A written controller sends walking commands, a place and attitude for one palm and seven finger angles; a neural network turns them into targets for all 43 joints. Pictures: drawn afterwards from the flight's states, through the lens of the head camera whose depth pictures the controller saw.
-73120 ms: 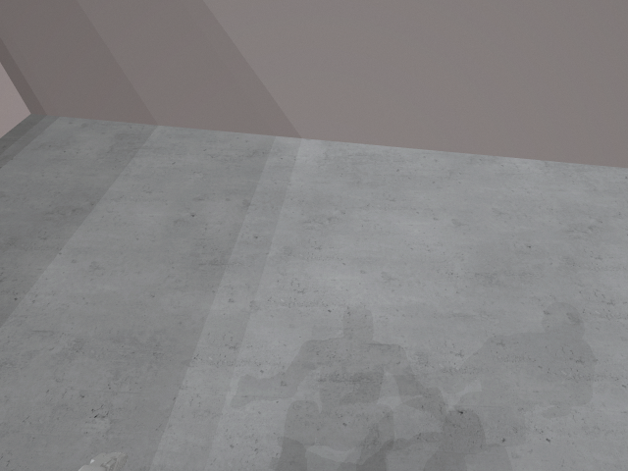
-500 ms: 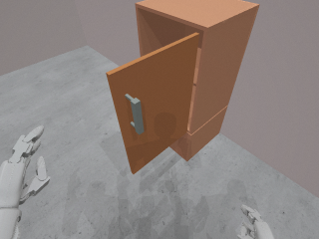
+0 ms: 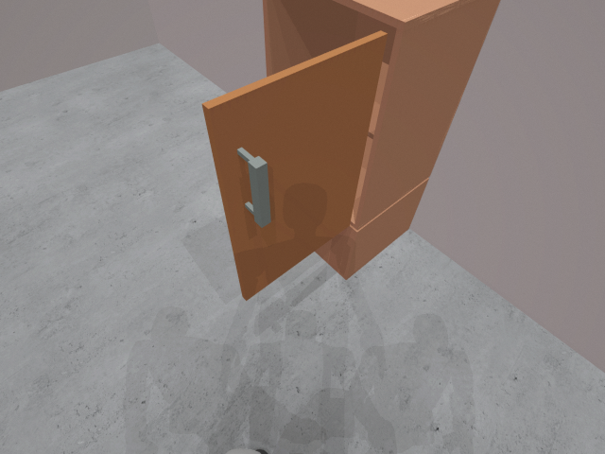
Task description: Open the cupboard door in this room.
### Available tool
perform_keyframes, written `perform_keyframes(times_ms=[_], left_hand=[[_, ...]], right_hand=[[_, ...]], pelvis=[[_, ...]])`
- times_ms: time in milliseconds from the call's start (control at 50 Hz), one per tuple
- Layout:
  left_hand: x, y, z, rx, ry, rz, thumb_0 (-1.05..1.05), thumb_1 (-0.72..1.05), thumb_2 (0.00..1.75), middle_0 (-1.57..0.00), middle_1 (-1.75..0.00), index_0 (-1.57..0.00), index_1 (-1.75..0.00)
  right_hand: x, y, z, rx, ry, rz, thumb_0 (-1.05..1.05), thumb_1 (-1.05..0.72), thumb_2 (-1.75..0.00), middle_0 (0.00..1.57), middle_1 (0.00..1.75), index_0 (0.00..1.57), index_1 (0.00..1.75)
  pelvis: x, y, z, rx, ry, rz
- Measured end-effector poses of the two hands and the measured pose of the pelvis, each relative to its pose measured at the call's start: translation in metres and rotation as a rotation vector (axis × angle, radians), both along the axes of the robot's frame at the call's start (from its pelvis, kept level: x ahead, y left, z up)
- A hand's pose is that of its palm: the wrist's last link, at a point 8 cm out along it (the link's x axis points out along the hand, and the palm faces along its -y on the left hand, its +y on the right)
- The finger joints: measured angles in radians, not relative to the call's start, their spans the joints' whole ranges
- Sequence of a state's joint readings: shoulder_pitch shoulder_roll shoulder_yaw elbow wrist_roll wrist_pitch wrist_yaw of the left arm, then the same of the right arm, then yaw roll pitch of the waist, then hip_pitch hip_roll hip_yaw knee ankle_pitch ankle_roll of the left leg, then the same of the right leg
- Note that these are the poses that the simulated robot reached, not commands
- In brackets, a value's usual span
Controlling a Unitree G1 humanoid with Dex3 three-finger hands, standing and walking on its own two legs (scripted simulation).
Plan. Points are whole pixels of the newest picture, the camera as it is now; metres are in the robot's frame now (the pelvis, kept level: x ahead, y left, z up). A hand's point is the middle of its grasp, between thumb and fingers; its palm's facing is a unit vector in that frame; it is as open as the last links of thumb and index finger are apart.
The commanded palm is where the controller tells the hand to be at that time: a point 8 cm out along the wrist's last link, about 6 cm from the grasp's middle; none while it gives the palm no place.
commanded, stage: let the arm hang, fingers relaxed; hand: left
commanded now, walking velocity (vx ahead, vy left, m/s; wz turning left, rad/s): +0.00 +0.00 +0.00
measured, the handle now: (253, 188) +0.54 +0.13 -0.01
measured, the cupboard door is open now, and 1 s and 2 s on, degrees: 90 90 90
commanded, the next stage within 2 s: look to check the result in 0.54 s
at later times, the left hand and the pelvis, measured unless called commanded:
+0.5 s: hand out of the picture +0.06 +0.19 -0.17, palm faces +0.01 -0.97 -0.24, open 7.3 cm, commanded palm none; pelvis +0.01 +0.00 +0.00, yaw +0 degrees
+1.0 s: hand out of the picture +0.04 +0.21 -0.17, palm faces +0.01 -0.97 -0.26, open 7.3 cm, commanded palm none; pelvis +0.03 +0.01 +0.00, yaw -1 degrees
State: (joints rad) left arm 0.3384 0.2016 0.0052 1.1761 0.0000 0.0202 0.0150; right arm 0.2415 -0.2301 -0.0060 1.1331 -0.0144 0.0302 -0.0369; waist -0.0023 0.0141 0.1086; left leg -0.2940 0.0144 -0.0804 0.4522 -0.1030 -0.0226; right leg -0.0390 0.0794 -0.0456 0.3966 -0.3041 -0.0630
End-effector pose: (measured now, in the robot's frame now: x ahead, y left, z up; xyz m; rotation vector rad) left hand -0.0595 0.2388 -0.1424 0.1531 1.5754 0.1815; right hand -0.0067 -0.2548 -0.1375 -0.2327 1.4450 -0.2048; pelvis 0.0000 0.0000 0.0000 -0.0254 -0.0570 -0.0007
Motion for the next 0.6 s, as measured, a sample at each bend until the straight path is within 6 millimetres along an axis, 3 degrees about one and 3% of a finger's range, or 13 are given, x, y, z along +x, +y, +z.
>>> perform_keyframes(times_ms=[80,200,400,600], left_hand=[[0.007,0.011,0.005,0.041,-0.02,-0.003,0.01,0.91,0.9,-0.2,-0.3,-0.21,-0.3],[0.042,0.02,0.009,0.073,-0.121,-0.028,0.01,0.91,0.9,-0.2,-0.3,-0.2,-0.3],[0.099,0.009,0.011,0.05,-0.263,-0.062,0.0,0.91,0.9,-0.2,-0.3,-0.2,-0.3],[0.107,0.0,0.006,0.026,-0.251,-0.061,0.0,0.91,0.9,-0.2,-0.3,-0.2,-0.3]], right_hand=[[0.004,0.016,-0.008,0.046,-0.016,-0.008,0.01,-0.91,-0.9,0.2,0.3,0.2,0.3],[0.02,0.031,-0.014,0.091,-0.067,-0.009,0.01,-0.91,-0.9,0.2,0.3,0.2,0.3],[0.042,0.027,-0.012,0.083,-0.122,-0.005,0.01,-0.91,-0.9,0.2,0.3,0.2,0.3],[0.045,0.013,-0.006,0.045,-0.105,-0.012,0.01,-0.91,-0.9,0.2,0.3,0.2,0.3]], pelvis=[[0.0,0.001,0.0,0.002,-0.005,-0.002],[0.002,0.003,0.0,0.01,-0.007,-0.004],[0.009,0.004,0.001,0.021,0.001,-0.005],[0.017,0.002,0.002,0.021,0.007,-0.009]])
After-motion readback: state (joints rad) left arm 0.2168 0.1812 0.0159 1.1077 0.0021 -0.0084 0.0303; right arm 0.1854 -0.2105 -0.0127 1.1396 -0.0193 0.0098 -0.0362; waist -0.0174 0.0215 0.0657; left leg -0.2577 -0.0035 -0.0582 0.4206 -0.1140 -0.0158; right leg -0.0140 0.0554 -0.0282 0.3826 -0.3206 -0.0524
